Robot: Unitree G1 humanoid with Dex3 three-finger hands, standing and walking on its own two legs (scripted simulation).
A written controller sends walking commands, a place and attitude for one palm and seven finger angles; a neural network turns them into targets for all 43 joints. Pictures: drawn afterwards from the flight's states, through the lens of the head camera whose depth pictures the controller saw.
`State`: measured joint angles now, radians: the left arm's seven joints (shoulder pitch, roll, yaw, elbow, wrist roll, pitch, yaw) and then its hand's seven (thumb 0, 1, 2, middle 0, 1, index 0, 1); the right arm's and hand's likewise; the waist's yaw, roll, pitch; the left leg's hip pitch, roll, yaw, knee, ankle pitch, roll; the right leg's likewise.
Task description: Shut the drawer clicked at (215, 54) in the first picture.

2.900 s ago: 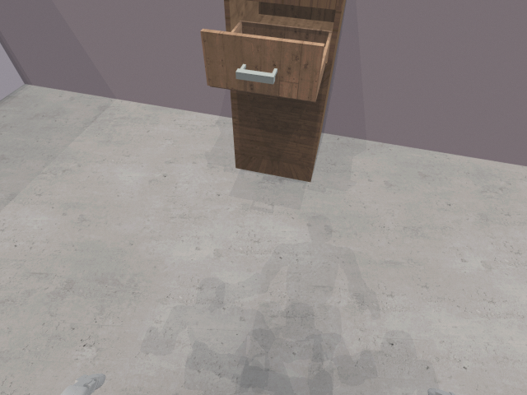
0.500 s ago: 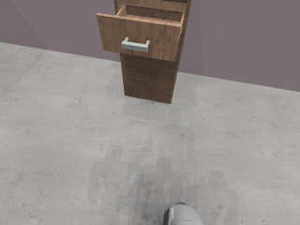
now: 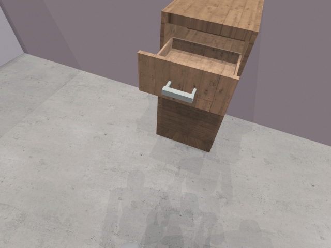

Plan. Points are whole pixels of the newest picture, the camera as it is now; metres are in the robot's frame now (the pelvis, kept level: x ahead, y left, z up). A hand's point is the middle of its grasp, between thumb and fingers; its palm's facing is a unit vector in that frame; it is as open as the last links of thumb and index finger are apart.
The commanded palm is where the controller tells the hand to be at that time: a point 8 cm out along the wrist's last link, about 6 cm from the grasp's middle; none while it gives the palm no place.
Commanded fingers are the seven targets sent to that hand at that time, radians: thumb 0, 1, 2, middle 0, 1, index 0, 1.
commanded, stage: turn to face it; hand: left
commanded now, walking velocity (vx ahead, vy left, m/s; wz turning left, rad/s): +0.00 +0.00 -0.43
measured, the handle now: (179, 90) +0.65 +0.02 -0.01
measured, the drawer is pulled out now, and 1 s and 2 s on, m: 0.29 0.29 0.29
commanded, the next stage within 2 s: take the last steps up to it in 0.38 s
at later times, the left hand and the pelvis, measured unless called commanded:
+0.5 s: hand out of the picture +0.09 +0.18 -0.16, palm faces -0.11 -0.96 -0.25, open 7.4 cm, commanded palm none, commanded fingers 0.00 0.90 0.90 -0.20 -0.30 -0.20 -0.30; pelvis +0.01 +0.00 +0.00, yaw -10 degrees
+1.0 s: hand out of the picture +0.13 +0.18 -0.17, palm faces -0.22 -0.97 -0.14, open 7.4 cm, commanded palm none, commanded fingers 0.00 0.90 0.90 -0.20 -0.30 -0.20 -0.30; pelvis +0.07 +0.02 +0.02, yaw -15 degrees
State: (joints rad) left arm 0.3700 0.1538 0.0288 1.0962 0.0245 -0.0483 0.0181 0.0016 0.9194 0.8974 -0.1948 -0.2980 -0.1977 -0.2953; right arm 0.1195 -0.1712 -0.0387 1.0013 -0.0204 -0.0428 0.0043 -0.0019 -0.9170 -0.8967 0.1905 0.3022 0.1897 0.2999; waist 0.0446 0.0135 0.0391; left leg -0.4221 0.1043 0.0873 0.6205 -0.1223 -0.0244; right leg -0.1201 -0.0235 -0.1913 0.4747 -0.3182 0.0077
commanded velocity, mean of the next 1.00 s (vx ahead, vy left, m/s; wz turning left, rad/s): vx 0.16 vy -0.02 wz -0.20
